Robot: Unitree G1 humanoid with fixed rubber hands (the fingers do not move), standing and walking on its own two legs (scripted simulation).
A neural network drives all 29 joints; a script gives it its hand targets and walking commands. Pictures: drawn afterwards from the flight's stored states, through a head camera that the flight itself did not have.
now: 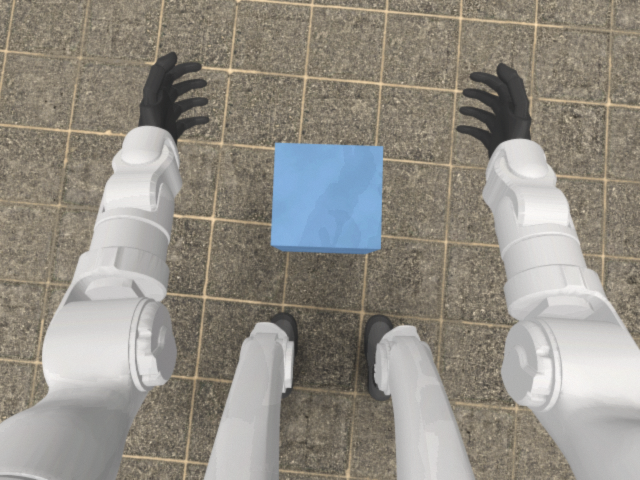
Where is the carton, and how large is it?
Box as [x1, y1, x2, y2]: [271, 143, 382, 253]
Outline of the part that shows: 275,143 271,245 285,251 367,253 379,249 381,222 382,146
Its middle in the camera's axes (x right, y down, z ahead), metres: +0.02 -0.08 +0.86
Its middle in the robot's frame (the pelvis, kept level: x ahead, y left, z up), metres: +0.48 +0.01 -0.52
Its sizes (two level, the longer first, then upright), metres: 0.210 0.200 0.250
